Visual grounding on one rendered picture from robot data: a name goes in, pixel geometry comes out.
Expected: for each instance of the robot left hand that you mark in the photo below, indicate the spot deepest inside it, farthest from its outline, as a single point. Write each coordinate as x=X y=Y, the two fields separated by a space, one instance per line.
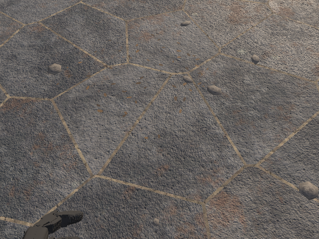
x=51 y=223

